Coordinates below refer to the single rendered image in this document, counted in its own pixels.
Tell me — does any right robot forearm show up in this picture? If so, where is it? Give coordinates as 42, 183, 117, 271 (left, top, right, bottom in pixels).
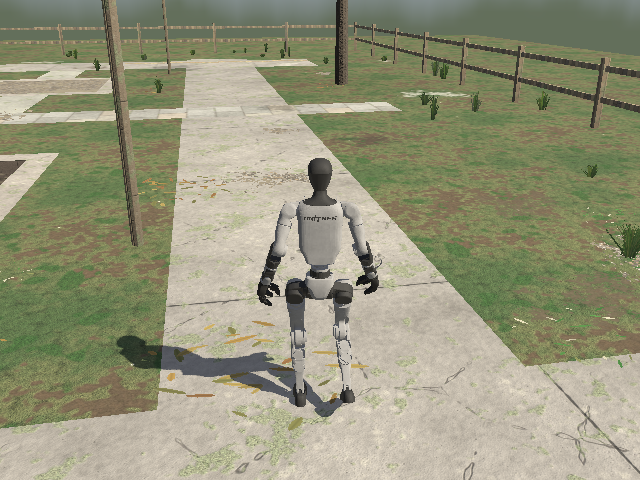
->
358, 241, 377, 279

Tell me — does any robot right foot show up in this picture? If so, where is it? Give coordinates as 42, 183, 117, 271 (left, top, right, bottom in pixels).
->
340, 387, 355, 403

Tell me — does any right robot upper arm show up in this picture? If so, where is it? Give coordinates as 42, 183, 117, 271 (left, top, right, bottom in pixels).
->
341, 201, 369, 256

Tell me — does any left robot upper arm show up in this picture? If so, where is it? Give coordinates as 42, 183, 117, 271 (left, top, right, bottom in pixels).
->
271, 201, 300, 257

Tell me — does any robot left hand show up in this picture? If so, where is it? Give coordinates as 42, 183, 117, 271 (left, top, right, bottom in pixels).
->
257, 281, 280, 306

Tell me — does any left robot forearm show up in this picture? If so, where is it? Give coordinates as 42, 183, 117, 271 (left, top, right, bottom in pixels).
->
260, 242, 281, 285

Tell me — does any robot right hand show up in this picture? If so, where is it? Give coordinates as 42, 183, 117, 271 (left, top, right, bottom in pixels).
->
356, 275, 379, 295

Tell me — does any humanoid robot head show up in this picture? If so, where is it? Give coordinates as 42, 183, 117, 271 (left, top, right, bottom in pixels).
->
303, 158, 337, 206

